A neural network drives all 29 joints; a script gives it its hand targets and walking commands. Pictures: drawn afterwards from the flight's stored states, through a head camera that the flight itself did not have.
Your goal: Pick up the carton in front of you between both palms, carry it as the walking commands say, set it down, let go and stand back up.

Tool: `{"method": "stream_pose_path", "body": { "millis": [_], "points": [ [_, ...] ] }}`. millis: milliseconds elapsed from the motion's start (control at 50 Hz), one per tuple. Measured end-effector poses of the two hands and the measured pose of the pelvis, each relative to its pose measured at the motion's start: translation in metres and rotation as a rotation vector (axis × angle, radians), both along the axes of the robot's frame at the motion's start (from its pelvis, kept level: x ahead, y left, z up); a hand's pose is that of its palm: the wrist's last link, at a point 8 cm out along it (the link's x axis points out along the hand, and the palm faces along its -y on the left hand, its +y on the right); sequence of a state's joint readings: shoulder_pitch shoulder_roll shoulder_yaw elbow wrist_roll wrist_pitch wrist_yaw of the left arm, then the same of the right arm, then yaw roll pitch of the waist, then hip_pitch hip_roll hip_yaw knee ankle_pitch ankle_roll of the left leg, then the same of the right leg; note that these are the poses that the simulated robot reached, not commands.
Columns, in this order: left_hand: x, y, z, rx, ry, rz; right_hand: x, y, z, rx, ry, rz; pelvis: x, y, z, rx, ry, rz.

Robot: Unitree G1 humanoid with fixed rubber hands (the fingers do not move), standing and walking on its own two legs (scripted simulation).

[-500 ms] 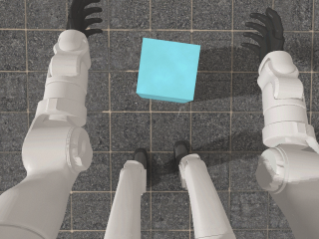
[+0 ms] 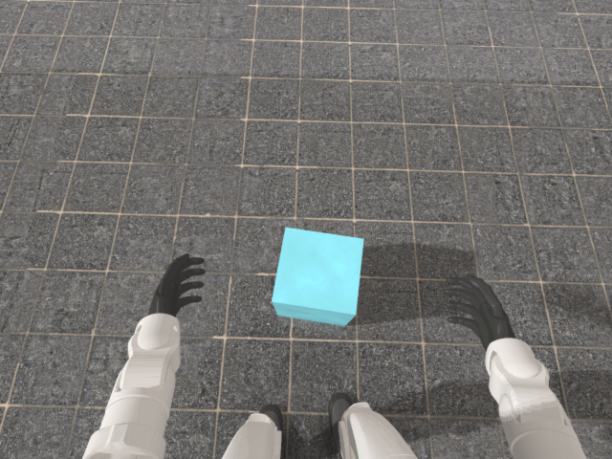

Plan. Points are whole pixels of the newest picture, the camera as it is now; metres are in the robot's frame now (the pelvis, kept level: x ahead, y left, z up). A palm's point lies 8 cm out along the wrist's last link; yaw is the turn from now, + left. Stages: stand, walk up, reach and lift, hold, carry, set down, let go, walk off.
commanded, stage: let go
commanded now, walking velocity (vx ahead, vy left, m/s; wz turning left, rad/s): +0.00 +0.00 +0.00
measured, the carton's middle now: (317, 280) +0.46 -0.04 -0.62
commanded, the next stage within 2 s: stand in 0.78 s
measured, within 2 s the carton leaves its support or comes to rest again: neither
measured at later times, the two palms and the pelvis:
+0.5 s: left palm (84, 415) +0.19 +0.26 -0.04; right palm (496, 395) +0.19 -0.20 -0.04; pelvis +0.03 +0.03 +0.03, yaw -1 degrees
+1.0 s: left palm (58, 438) +0.16 +0.29 -0.05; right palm (545, 404) +0.17 -0.27 -0.06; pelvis +0.03 +0.01 +0.02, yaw +0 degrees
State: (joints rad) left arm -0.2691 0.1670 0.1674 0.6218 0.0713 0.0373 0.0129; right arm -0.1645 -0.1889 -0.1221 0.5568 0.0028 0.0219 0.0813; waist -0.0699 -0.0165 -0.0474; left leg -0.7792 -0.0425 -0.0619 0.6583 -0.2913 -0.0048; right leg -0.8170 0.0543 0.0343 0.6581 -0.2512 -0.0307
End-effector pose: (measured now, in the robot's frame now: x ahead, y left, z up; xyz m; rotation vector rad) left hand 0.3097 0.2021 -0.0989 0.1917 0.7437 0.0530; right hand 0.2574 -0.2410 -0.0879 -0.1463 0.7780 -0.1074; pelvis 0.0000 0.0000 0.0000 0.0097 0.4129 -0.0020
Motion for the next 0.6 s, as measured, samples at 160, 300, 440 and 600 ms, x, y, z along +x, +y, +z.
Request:
{"method": "stream_pose_path", "body": {
  "millis": [160, 300, 440, 600],
  "points": [
    [-0.057, 0.023, 0.028, -0.004, 0.016, 0.0, -0.054, 0.014, 0.032, -0.002, 0.016, 0.0, 0.015, 0.009, 0.019, -0.01, -0.186, -0.003],
    [-0.095, 0.042, 0.049, -0.002, 0.025, 0.003, -0.077, 0.025, 0.047, 0.0, 0.017, 0.009, 0.025, 0.02, 0.027, -0.02, -0.331, -0.009],
    [-0.118, 0.057, 0.06, -0.002, 0.041, 0.018, -0.075, 0.035, 0.049, 0.001, 0.015, 0.034, 0.027, 0.028, 0.029, -0.024, -0.429, -0.012],
    [-0.123, 0.058, 0.062, -0.007, 0.052, 0.017, -0.071, 0.037, 0.05, -0.005, 0.02, 0.043, 0.026, 0.029, 0.028, -0.023, -0.482, -0.01]
  ]
}}
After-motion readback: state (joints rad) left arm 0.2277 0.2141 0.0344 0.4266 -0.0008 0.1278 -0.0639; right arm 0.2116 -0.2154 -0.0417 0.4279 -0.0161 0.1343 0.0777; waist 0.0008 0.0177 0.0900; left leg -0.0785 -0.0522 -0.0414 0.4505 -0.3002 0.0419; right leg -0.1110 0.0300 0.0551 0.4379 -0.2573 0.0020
